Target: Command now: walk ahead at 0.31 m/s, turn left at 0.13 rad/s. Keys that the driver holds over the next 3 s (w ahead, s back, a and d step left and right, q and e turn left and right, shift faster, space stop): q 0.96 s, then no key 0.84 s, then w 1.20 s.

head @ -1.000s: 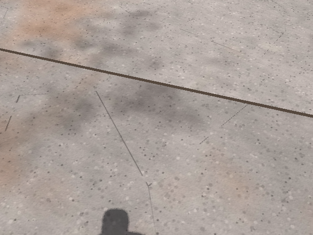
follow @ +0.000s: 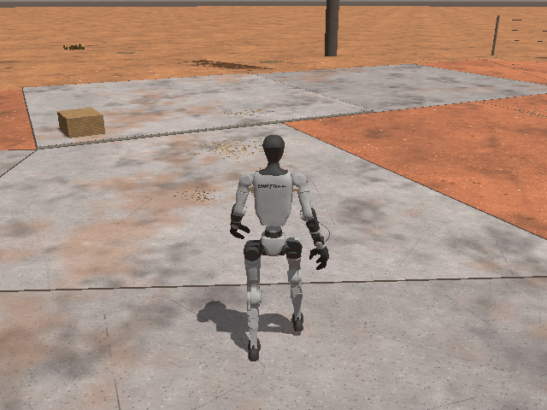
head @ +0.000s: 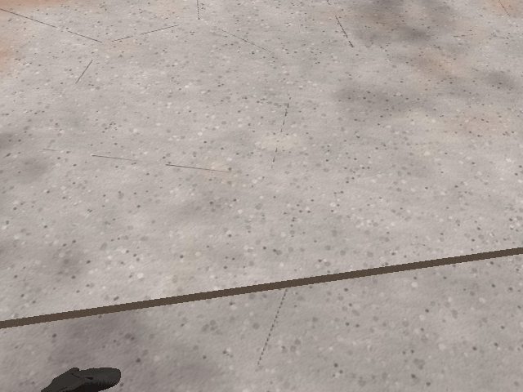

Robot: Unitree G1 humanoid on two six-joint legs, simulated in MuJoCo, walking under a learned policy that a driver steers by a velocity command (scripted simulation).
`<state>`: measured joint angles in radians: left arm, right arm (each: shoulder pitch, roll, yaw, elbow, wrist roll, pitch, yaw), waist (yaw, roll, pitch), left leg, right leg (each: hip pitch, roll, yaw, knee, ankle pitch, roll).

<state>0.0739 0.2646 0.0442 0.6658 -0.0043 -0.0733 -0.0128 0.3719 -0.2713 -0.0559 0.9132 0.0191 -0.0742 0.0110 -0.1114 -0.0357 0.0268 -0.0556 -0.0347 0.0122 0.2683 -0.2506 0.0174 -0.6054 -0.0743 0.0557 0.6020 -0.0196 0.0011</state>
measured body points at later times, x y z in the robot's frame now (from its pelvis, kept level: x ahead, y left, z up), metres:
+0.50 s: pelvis +0.11 +0.00 -0.02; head +0.13 +0.03 +0.43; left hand +0.18 +0.31 -0.13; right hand +0.32 -0.25 -0.10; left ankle +0.11 +0.10 -0.75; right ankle +0.18 -0.14 -0.74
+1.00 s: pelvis +0.14 -0.02 -0.01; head +0.17 -0.01 +0.44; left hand +0.11 +0.31 -0.10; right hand +0.44 -0.17 -0.10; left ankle +0.10 +0.09 -0.73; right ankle +0.21 -0.11 -0.75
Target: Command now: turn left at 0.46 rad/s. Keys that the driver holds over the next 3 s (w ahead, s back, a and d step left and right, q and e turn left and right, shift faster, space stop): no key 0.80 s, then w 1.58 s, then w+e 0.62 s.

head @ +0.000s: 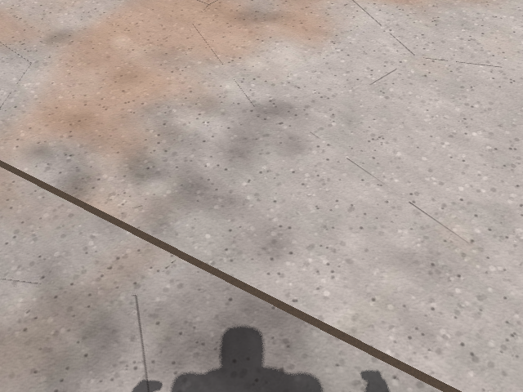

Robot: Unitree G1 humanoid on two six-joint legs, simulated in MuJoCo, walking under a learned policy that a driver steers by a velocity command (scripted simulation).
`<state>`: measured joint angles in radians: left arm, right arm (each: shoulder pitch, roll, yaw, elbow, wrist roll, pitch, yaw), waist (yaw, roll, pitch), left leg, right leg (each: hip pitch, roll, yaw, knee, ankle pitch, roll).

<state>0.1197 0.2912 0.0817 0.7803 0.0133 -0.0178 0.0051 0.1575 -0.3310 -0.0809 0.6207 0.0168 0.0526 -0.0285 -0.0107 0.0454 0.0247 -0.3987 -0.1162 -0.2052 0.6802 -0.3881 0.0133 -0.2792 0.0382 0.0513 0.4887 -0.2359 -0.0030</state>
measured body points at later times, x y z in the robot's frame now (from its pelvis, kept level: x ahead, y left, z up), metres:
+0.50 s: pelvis +0.00 +0.03 +0.00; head +0.01 +0.04 +0.45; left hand +0.08 +0.31 -0.12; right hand +0.17 -0.20 -0.09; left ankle -0.02 +0.14 -0.73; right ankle +0.00 -0.12 -0.73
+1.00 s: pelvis +0.03 +0.02 +0.00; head +0.03 +0.01 +0.45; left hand +0.07 +0.30 -0.13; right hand +0.11 -0.25 -0.13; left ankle -0.02 +0.14 -0.73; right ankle +0.02 -0.10 -0.72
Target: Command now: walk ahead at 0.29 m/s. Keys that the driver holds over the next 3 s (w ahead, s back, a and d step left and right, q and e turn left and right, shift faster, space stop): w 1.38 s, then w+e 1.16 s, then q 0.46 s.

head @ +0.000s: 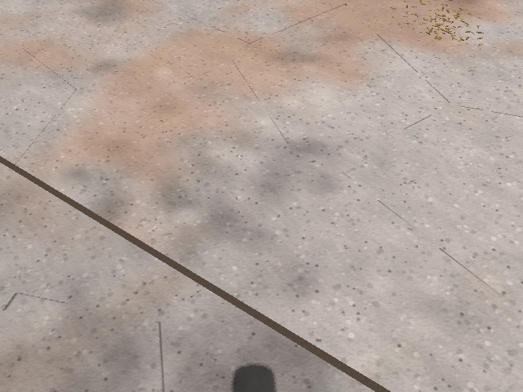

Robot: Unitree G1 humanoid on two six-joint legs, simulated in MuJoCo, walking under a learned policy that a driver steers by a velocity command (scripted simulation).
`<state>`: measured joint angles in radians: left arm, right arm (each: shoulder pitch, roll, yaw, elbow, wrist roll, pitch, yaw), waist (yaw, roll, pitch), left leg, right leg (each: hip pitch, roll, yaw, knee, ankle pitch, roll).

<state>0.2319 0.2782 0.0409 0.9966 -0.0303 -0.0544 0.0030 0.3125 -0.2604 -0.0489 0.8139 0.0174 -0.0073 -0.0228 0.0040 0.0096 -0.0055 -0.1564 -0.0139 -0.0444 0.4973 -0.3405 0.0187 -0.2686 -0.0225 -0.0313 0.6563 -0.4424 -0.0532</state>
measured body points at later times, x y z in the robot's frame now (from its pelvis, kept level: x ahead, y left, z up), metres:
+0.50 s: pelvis +0.22 +0.00 -0.02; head +0.26 -0.01 +0.43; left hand +0.11 +0.26 -0.14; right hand +0.49 -0.21 -0.08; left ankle +0.38 +0.10 -0.73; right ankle +0.00 -0.11 -0.73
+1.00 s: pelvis +0.51 -0.02 +0.00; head +0.54 -0.03 +0.45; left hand +0.73 +0.21 -0.09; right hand +0.48 -0.30 -0.14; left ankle +0.37 +0.10 -0.73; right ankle +0.67 -0.15 -0.72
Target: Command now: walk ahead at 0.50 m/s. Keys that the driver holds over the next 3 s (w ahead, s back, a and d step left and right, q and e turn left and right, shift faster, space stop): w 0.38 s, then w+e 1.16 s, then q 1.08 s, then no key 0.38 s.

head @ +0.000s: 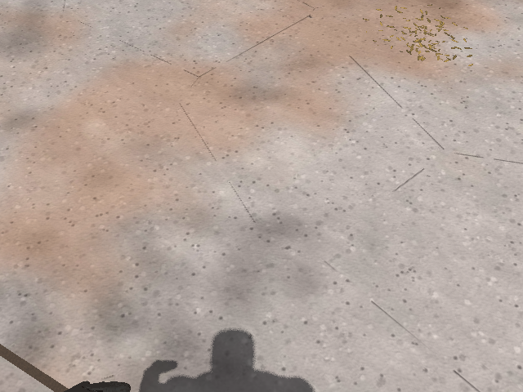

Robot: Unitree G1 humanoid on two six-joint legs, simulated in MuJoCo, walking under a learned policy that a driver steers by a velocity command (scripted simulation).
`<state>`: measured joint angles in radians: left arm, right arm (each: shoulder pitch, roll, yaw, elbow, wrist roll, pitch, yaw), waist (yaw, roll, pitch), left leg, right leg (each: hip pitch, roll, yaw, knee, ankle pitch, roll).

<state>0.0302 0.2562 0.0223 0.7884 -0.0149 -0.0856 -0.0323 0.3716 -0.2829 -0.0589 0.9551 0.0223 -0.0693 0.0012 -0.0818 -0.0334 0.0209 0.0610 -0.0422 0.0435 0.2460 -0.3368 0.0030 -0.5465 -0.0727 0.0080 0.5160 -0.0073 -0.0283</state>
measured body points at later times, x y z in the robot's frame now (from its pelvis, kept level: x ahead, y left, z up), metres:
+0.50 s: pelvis +0.27 -0.02 +0.01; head +0.30 -0.02 +0.46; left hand +0.25 +0.26 -0.12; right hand +0.49 -0.25 -0.09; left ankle +0.46 +0.13 -0.70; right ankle +0.16 -0.12 -0.73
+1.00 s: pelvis +0.54 -0.01 +0.01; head +0.56 -0.03 +0.45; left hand +0.78 +0.18 -0.09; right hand +0.48 -0.29 -0.13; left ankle +0.46 +0.12 -0.73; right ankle +0.67 -0.20 -0.69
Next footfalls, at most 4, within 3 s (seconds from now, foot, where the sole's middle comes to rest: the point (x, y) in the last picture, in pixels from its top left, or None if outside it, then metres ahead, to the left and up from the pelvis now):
0.04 right None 0.20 -0.12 -0.77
0.58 left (216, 385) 0.50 0.12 -0.77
1.10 right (325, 295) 0.72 -0.19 -0.77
1.60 left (295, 198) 1.07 -0.15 -0.77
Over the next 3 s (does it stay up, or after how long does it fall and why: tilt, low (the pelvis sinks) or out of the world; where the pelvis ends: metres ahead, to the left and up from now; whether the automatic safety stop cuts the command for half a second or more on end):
stays up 1.01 -0.21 0.00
